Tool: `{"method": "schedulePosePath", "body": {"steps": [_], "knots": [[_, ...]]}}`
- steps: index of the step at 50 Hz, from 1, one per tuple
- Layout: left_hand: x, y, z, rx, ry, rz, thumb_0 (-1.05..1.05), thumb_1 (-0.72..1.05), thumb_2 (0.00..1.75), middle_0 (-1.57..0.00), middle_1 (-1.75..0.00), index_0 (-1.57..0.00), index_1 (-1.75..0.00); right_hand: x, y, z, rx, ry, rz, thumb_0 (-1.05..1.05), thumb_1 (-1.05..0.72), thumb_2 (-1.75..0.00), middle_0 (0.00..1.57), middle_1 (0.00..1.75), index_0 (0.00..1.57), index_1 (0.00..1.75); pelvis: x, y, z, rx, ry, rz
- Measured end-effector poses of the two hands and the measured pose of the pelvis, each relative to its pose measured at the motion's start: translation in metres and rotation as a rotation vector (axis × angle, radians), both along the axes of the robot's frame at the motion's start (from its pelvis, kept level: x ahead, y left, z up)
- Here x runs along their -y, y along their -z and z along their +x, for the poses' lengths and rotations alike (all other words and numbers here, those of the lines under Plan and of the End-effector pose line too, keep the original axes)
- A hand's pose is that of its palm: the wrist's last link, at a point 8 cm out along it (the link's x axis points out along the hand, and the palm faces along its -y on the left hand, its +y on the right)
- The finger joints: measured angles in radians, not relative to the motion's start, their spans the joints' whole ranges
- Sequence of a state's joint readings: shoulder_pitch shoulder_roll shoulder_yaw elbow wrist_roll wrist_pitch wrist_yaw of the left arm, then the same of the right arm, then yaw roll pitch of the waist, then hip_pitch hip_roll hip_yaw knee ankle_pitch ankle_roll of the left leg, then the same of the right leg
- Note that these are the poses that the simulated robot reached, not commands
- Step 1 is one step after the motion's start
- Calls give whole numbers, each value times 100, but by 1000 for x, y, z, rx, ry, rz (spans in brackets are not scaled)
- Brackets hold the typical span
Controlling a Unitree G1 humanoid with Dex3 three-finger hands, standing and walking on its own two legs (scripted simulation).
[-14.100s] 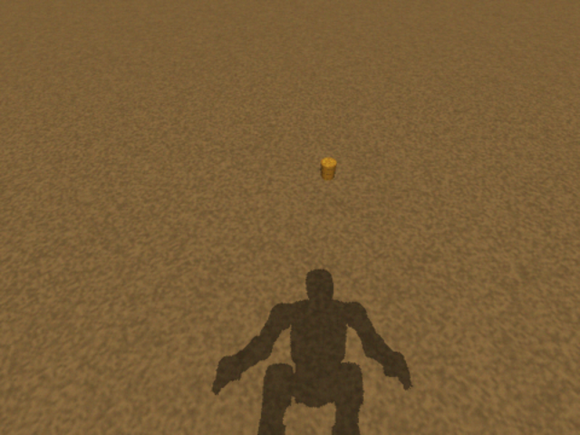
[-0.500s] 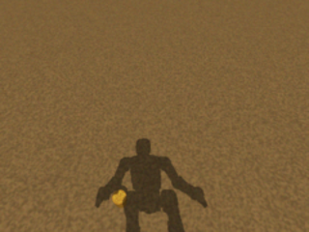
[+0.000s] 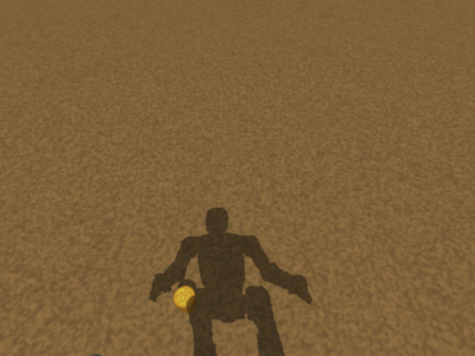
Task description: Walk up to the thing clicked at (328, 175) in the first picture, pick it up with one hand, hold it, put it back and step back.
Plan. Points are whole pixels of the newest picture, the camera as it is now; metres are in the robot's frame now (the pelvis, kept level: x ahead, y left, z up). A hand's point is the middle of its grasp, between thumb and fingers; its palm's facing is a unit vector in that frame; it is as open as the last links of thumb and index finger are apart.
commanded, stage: walk up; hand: left
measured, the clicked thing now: (185, 300) +0.45 +0.23 -0.73
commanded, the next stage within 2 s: none
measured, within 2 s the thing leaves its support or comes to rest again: neither
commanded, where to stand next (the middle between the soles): +0.07 -0.02 m, yaw +0 degrees
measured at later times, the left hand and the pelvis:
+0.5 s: hand out of the picture +0.05 +0.24 -0.15, palm faces +0.00 -0.94 -0.35, open 7.4 cm; pelvis -0.01 -0.01 +0.01, yaw +0 degrees
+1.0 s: hand out of the picture +0.08 +0.24 -0.15, palm faces -0.02 -0.94 -0.35, open 7.4 cm; pelvis -0.01 -0.01 +0.01, yaw -1 degrees
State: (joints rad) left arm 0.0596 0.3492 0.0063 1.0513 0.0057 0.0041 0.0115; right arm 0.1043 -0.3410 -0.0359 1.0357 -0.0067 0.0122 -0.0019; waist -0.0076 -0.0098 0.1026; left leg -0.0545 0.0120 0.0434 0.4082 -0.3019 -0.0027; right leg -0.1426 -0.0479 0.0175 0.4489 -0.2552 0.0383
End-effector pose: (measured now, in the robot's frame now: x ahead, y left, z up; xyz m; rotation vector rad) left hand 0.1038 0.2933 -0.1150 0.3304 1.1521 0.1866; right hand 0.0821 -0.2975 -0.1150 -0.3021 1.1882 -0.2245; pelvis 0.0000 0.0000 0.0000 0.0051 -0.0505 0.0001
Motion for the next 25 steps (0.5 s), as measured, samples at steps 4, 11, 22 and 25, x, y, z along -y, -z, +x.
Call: {"method": "schedulePosePath", "body": {"steps": [4,11,22,25], "knots": [[5,-1,-10,-8,-6,-5,0,90,90,-21,-30,-20,-30,3,0,-9,-7,0,7,0,-90,-89,20,30,20,30,3,-2,-5,5,2,2],[10,-2,-35,-42,-31,-6,0,90,90,-21,-30,-20,-30,8,2,-22,-26,-2,19,0,-90,-89,20,30,20,30,9,-4,-10,8,3,2],[12,-1,-61,-88,-61,-2,1,90,90,-21,-30,-20,-30,12,4,-35,-53,-1,24,0,-90,-89,20,30,20,30,14,-5,-14,1,2,-1],[12,-1,-62,-90,-62,-3,1,90,90,-21,-30,-20,-30,13,3,-37,-55,0,23,0,-90,-89,20,30,20,30,14,-5,-14,-1,3,-1]]}}
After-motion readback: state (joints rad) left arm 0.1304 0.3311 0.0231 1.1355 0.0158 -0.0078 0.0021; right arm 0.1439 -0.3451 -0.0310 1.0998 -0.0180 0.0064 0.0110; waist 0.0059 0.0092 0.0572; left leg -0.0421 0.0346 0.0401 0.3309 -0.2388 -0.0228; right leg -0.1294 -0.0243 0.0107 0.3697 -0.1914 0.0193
